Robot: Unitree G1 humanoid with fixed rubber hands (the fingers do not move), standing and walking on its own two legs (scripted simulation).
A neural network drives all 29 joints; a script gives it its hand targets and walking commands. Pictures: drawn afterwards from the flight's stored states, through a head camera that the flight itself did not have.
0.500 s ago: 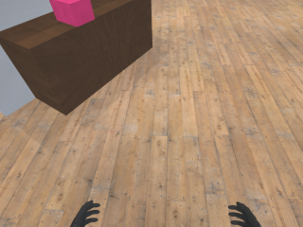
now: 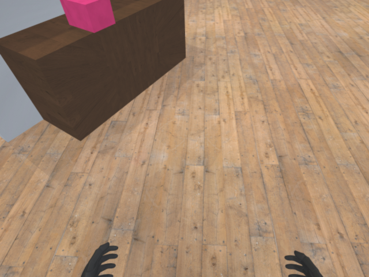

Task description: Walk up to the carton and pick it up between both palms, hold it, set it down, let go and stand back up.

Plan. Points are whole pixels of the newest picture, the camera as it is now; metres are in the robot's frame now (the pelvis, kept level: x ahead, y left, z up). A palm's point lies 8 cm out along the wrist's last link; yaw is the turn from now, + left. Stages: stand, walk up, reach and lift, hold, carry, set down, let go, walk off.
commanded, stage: stand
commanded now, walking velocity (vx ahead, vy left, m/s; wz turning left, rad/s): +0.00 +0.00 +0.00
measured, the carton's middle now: (88, 11) +1.66 +0.66 -0.02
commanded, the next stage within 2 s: walk up in 1.10 s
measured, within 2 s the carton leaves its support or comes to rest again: neither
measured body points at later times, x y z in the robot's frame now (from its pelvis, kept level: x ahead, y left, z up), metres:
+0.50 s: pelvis +0.00 +0.00 +0.00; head +0.00 +0.00 +0.45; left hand +0.16 +0.24 -0.09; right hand +0.14 -0.25 -0.10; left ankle +0.00 +0.12 -0.72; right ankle +0.00 -0.12 -0.72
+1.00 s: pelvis -0.02 +0.00 +0.00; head -0.02 +0.00 +0.45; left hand +0.14 +0.24 -0.09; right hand +0.11 -0.25 -0.11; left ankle +0.00 +0.12 -0.72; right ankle +0.00 -0.12 -0.72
